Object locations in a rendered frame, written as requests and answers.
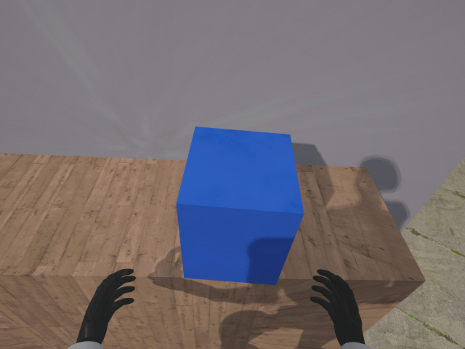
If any right robot hand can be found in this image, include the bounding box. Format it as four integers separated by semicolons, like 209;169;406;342
310;269;365;346

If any pedestal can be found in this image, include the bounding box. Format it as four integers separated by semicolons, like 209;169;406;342
0;153;426;349

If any carton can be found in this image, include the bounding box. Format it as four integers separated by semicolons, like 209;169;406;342
177;127;304;285

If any left robot hand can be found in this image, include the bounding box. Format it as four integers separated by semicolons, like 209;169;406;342
76;269;136;344

